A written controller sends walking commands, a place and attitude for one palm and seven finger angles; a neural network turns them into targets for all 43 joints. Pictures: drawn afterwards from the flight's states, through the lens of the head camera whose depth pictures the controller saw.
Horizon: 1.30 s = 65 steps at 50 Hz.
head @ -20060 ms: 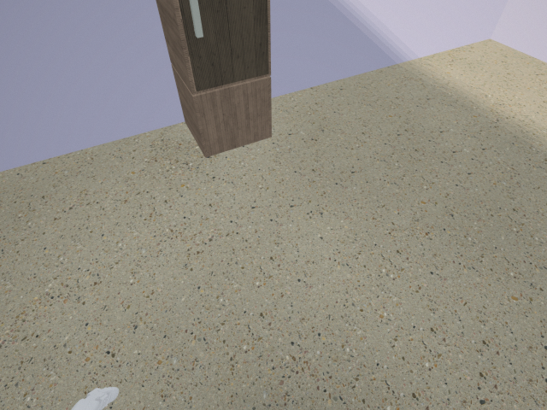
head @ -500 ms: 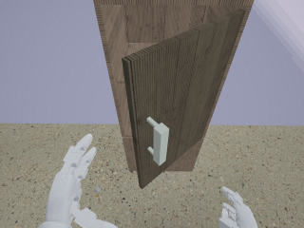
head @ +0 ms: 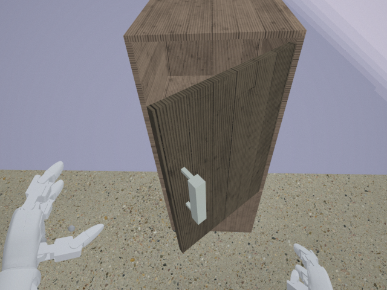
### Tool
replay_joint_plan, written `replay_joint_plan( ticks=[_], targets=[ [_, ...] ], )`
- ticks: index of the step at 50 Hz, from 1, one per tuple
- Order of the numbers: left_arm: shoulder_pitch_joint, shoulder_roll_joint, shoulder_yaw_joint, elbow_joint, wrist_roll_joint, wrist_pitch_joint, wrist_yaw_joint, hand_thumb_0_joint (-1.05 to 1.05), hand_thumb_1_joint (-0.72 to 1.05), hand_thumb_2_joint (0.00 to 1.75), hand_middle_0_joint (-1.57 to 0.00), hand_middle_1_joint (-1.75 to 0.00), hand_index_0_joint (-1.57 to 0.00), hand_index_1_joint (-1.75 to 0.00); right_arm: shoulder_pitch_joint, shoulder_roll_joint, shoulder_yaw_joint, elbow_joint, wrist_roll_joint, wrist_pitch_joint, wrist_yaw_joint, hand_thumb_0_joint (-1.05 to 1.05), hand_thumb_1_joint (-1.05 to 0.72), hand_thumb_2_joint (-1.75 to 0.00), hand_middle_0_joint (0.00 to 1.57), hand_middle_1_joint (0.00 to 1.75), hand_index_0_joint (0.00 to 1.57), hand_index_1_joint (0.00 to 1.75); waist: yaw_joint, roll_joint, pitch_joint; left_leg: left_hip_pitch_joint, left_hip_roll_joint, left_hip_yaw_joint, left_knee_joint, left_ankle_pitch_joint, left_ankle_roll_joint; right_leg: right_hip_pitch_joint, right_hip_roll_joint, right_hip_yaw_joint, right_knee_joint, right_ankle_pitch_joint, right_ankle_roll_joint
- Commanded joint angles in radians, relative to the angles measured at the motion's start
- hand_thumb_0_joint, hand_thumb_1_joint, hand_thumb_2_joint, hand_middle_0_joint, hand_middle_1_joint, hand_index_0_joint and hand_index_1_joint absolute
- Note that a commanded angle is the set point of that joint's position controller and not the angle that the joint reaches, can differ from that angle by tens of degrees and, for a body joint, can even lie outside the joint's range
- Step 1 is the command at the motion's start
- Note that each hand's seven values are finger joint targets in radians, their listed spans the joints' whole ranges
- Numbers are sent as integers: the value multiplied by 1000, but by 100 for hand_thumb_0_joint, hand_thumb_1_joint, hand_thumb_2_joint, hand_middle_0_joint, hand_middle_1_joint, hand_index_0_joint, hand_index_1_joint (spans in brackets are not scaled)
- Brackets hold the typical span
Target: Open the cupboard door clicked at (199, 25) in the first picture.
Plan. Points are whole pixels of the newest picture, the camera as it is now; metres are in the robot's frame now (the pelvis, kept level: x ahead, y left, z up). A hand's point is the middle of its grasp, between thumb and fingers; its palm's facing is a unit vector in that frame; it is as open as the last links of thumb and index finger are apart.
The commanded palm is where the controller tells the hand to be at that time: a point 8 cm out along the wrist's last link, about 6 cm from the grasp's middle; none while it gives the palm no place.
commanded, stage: draw the hand back to the body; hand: left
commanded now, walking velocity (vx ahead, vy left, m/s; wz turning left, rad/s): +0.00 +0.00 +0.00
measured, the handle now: (192, 195) +0.33 +0.04 +0.00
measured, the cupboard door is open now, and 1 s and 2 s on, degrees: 41 41 41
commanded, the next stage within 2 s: step back with the hand held close in 0.64 s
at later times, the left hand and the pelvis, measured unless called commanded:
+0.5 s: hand (38, 198) +0.21 +0.27 +0.16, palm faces +0.41 -0.83 -0.38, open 7.6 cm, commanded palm +0.16 +0.32 +0.19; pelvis +0.02 +0.02 +0.01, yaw -1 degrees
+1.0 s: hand (31, 202) +0.20 +0.28 +0.17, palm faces +0.35 -0.82 -0.46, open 7.4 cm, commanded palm +0.14 +0.33 +0.19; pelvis -0.01 +0.03 +0.02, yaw -2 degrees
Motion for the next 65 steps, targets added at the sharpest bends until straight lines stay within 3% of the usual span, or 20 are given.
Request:
replay_joint_plan(
  ticks=[1, 6, 13, 17, 25, 27, 30, 34, 35, 38, 39, 40, 41, 44, 47, 50, 55, 59, 62, 65],
  targets=[
    [-79, 157, 160, -199, -3, -80, 16, 0, 48, 72, -19, -30, -19, -30, -156, -76, -35, -149, -7, -75, 1, 0, -90, -90, 20, 30, 20, 30, 12, -68, -31, 79, 25, 11, -125, 178, 16, 32, -90, 82, -183, 126, 48],
    [-117, 189, 223, -215, -6, -86, 17, 0, 65, 80, -19, -30, -19, -30, -167, -80, -37, -121, -9, -83, 11, 0, -90, -90, 20, 30, 20, 30, 20, -71, -41, 121, 32, 2, -176, 281, 12, 100, -79, 61, -175, 256, 44],
    [-181, 228, 305, -200, -14, -81, 15, 0, 90, 90, -20, -30, -20, -30, -178, -84, -40, -90, -10, -80, 27, 0, -90, -90, 20, 30, 20, 30, 28, -12, -26, 168, 46, -2, -221, 400, -5, 144, -74, 54, -191, 329, 40],
    [-145, 142, 231, -121, -14, -66, -6, 0, 90, 90, -20, -30, -20, -30, -177, -95, -49, -87, -9, -64, 42, 0, -90, -90, 20, 30, 20, 30, 20, -77, 9, 176, 57, -7, -238, 427, -5, 136, -67, 42, -205, 319, 45],
    [-191, 212, 277, -263, -5, -76, 2, 0, 90, 90, -20, -30, -20, -30, -184, -93, -46, -98, -17, -66, 47, 0, -90, -90, 20, 30, 20, 30, 32, 6, -94, 212, 55, -15, -255, 471, -19, 200, -69, 50, -206, 336, 39],
    [-196, 226, 287, -269, -1, -73, 5, 0, 90, 90, -20, -30, -20, -30, -185, -94, -44, -92, -16, -72, 47, 0, -90, -90, 20, 30, 20, 30, 32, 37, -75, 202, 57, -22, -262, 464, -29, 197, -66, 49, -210, 318, 35],
    [-177, 198, 274, -218, -5, -66, 5, 0, 90, 90, -20, -30, -20, -30, -184, -90, -43, -85, -15, -71, 49, 0, -90, -90, 20, 30, 20, 30, 26, 2, -13, 182, 59, -25, -279, 406, -31, 169, -60, 42, -223, 277, 36],
    [-172, 171, 257, -173, -7, -63, -1, 0, 90, 90, -20, -30, -20, -30, -186, -97, -50, -86, -13, -60, 51, 0, -90, -90, 20, 30, 20, 30, 23, -52, 16, 166, 63, -28, -296, 349, -26, 163, -56, 40, -231, 241, 36],
    [-181, 165, 251, -177, -6, -66, -3, 0, 90, 90, -20, -30, -20, -30, -188, -98, -52, -87, -11, -59, 53, 0, -90, -90, 20, 30, 20, 30, 21, -27, 14, 171, 64, -25, -299, 321, -25, 157, -57, 44, -234, 220, 37],
    [-251, 197, 268, -200, -3, -73, 3, 0, 90, 90, -20, -30, -20, -30, -195, -102, -52, -84, -13, -61, 49, 0, -90, -90, 20, 30, 20, 30, 21, -22, -7, 167, 61, -31, -308, 280, -22, 169, -58, 47, -237, 204, 35],
    [-346, 332, 407, -235, 2, -121, 12, 0, 90, 90, -20, -30, -20, -30, -172, -124, -55, -112, -4, -50, 44, 0, -90, -90, 20, 30, 20, 30, -18, -46, 56, 79, 78, -55, -304, 167, 12, 118, -93, 140, -271, 222, 42],
    [-242, 250, 350, -155, 0, -127, 3, 0, 90, 90, -20, -30, -20, -30, -169, -115, -58, -95, -9, -40, 40, 0, -90, -90, 20, 30, 20, 30, -24, -97, 51, 94, 66, -60, -285, 154, 18, 98, -108, 151, -288, 221, 40],
    [-184, 224, 323, -142, 5, -125, -1, 0, 90, 90, -20, -30, -20, -30, -174, -118, -61, -97, -13, -31, 42, 0, -90, -90, 20, 30, 20, 30, -25, -100, 44, 110, 64, -55, -277, 181, 20, 88, -114, 164, -295, 241, 40],
    [-143, 198, 291, -167, 12, -139, -5, 0, 90, 90, -20, -30, -20, -30, -175, -126, -66, -104, -18, -17, 44, 0, -90, -90, 20, 30, 20, 30, -26, -44, -6, 98, 74, -50, -278, 279, 11, 121, -118, 144, -253, 324, 42],
    [-104, 219, 306, -210, 18, -148, 2, 0, 90, 90, -20, -30, -20, -30, -174, -131, -76, -111, -18, -7, 43, 0, -90, -90, 20, 30, 20, 30, -21, -16, -78, 87, 86, -50, -264, 384, 7, 171, -121, 134, -205, 422, 43],
    [-63, 248, 345, -244, 16, -152, 10, 0, 90, 90, -20, -30, -20, -30, -164, -124, -86, -130, -13, 8, 45, 0, -90, -90, 20, 30, 20, 30, -22, -71, -130, 62, 95, -50, -245, 407, 7, 198, -120, 140, -166, 468, 48],
    [-27, 270, 383, -265, 15, -164, 23, 0, 90, 90, -20, -30, -20, -30, -163, -119, -94, -147, -9, 21, 39, 0, -90, -90, 20, 30, 20, 30, -25, -57, -127, -15, 106, -67, -248, 356, 17, 200, -115, 148, -121, 438, 50],
    [-28, 254, 372, -285, 27, -174, 25, 0, 90, 90, -20, -30, -20, -30, -158, -131, -95, -156, -12, 11, 38, 0, -90, -90, 20, 30, 20, 30, -24, 15, -97, -119, 139, -100, -291, 263, 37, 220, -84, 133, -55, 348, 61],
    [-43, 241, 367, -264, 37, -176, 26, 0, 90, 90, -20, -30, -20, -30, -156, -138, -99, -155, -14, 1, 36, 0, -90, -90, 20, 30, 20, 30, -27, 11, -53, -250, 160, -123, -325, 61, 61, 246, -74, 142, -9, 277, 65],
    [-67, 229, 363, -248, 50, -182, 30, 0, 90, 90, -20, -30, -20, -30, -139, -139, -99, -157, -13, -7, 37, 0, -90, -90, 20, 30, 20, 30, -39, -41, -8, -386, 161, -140, -338, -189, 79, 266, -81, 166, 10, 201, 64]
  ],
)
